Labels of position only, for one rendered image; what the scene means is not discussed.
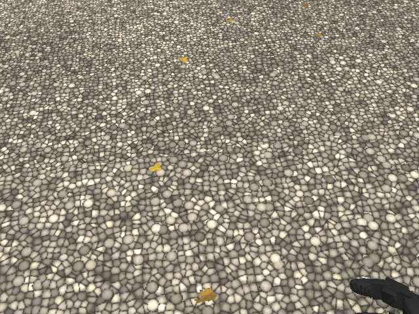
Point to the robot right hand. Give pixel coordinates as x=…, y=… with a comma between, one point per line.
x=389, y=291

